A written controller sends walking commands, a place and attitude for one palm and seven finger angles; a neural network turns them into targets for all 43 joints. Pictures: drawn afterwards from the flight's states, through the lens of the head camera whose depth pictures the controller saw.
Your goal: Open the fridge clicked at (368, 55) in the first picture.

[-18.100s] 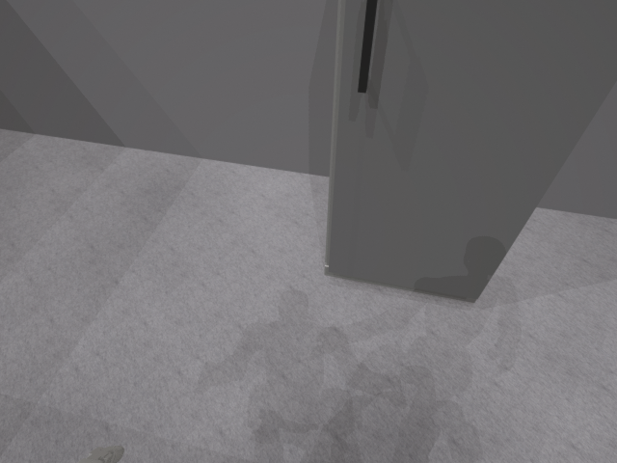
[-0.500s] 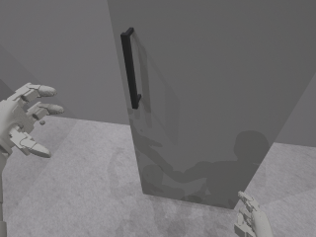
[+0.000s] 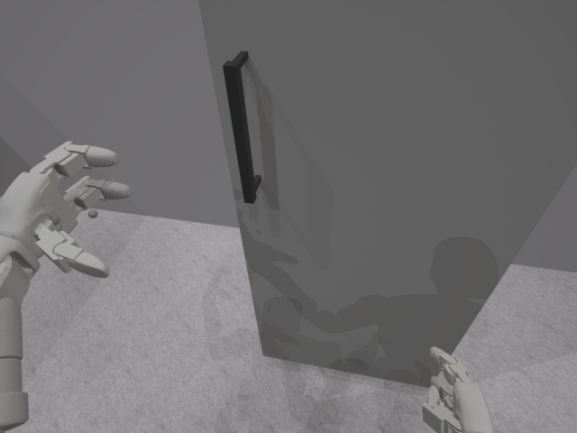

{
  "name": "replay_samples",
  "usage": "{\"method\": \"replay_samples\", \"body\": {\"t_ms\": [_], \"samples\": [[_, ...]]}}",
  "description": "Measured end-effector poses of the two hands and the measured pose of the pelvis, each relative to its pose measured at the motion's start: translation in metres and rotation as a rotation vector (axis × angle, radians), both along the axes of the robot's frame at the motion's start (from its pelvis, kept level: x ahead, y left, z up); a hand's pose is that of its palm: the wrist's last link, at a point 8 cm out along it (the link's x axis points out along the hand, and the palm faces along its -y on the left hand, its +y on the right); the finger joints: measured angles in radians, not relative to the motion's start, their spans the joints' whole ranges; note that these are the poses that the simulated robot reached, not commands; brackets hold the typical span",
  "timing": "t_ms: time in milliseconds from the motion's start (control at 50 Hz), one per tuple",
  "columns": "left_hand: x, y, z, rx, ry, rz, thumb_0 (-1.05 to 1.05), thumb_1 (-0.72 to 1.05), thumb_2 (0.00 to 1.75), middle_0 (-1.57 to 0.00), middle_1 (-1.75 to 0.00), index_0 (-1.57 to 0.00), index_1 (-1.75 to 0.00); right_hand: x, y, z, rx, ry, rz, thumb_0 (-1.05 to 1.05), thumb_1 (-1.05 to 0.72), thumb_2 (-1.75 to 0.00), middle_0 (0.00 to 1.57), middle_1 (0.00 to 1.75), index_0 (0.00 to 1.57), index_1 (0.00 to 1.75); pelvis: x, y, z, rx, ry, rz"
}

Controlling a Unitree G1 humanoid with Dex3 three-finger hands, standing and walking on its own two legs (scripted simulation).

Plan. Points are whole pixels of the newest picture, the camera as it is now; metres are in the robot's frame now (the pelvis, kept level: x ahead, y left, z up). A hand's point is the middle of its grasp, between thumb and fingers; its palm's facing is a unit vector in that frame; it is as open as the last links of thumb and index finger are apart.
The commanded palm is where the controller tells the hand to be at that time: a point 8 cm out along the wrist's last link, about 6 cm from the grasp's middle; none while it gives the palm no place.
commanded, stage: move the hooked fingers beside the handle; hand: left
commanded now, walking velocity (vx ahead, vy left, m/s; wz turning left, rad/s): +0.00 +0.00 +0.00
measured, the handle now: (246, 134) +0.49 +0.12 +0.20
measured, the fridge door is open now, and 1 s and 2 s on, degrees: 0 0 0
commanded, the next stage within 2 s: none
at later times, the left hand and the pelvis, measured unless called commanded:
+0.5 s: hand (136, 189) +0.33 +0.23 +0.21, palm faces -0.04 -1.00 -0.05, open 14.0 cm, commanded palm +0.31 +0.28 +0.21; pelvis +0.00 +0.00 +0.00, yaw -1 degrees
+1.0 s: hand (170, 163) +0.39 +0.21 +0.21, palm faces -0.06 -1.00 -0.03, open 14.0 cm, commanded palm +0.37 +0.26 +0.21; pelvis +0.00 +0.00 +0.00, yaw -1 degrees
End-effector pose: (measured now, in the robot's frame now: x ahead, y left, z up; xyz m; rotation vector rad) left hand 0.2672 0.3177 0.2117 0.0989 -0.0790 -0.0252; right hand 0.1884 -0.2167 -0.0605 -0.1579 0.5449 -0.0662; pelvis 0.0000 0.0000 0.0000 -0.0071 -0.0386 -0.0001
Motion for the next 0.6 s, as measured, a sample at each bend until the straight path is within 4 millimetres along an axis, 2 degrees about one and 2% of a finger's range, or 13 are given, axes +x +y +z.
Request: {"method": "replay_samples", "body": {"t_ms": [220,440,600], "samples": [[0.028,-0.014,0.0,-0.02,0.015,-0.01,-0.01,-0.5,0.3,-0.3,-1.2,-0.3,-1.21,-0.008,0.001,-0.002,0.003,0.025,-0.024,0.01,-0.91,-0.9,0.2,0.3,0.2,0.3,-0.002,0.002,0.001,0.001,0.004,-0.007],[0.042,-0.028,0.001,-0.035,0.012,-0.023,-0.01,-0.5,0.3,-0.3,-1.2,-0.3,-1.2,-0.022,-0.007,-0.007,-0.01,0.07,-0.057,0.01,-0.91,-0.9,0.2,0.3,0.2,0.3,-0.003,0.003,0.001,0.002,0.003,-0.012],[0.061,-0.038,-0.002,-0.04,0.035,-0.006,-0.01,-0.5,0.3,-0.3,-1.2,-0.3,-1.2,-0.03,-0.013,-0.011,-0.022,0.098,-0.078,0.01,-0.91,-0.9,0.2,0.3,0.2,0.3,-0.005,0.002,0.002,0.002,0.004,-0.013]]}}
